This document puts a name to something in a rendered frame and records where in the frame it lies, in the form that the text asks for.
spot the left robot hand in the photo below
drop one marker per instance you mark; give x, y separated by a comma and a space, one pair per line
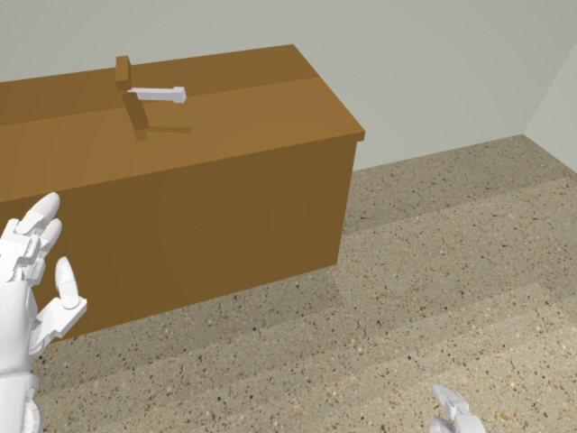
23, 247

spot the counter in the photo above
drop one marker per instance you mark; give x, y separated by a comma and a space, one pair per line
164, 205

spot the tap lever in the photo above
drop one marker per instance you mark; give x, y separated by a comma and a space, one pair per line
177, 94

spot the right robot hand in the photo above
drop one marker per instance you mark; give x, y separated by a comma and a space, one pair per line
458, 410

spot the left robot forearm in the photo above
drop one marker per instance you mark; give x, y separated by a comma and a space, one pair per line
18, 412

